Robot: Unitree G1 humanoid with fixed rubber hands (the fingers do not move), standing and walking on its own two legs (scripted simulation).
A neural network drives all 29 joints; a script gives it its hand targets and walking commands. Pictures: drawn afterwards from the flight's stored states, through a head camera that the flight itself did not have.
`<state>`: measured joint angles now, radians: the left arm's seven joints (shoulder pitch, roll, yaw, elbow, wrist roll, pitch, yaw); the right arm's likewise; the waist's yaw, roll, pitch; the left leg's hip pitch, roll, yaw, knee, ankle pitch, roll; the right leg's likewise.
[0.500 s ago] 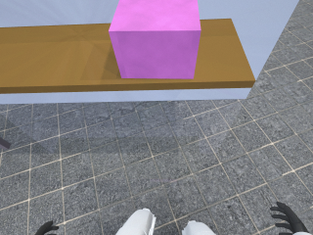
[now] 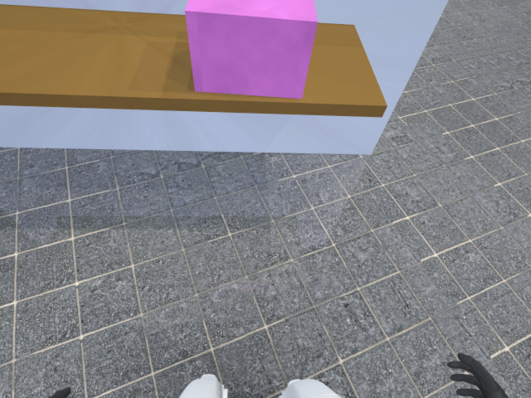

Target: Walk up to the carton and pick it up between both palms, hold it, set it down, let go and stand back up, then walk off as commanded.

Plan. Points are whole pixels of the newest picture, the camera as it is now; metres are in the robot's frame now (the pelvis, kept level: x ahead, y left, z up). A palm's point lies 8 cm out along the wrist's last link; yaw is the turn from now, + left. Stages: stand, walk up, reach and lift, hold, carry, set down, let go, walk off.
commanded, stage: walk off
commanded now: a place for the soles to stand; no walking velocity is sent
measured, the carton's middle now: (252, 34) +0.95 +0.02 +0.02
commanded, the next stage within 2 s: stand in 1.56 s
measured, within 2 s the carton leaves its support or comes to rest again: neither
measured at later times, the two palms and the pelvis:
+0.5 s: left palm out of the picture +0.02 +0.32 -0.08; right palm out of the picture -0.01 -0.30 -0.09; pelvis -0.07 +0.00 +0.02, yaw +2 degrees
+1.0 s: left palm out of the picture +0.06 +0.29 -0.08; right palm out of the picture +0.09 -0.31 -0.07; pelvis -0.02 -0.01 +0.03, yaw +3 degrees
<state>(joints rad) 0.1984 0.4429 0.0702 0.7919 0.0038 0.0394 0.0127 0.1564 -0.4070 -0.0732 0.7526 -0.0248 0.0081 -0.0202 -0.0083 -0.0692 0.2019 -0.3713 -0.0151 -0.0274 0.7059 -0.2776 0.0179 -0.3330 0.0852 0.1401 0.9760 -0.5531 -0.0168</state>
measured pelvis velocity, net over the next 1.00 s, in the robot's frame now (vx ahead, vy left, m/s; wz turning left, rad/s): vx -0.02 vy -0.01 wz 0.05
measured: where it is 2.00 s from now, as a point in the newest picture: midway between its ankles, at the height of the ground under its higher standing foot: outside the picture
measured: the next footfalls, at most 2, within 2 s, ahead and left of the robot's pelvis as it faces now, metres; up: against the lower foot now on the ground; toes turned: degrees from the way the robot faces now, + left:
right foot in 0.04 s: +0.01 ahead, -0.12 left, +0.00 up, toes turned +7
left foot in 0.30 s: -0.01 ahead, +0.11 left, +0.00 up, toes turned -5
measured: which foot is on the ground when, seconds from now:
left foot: down 0.00-0.08, up 0.10-0.28, down 0.30-1.00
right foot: up 0.00-0.02, down 0.04-1.00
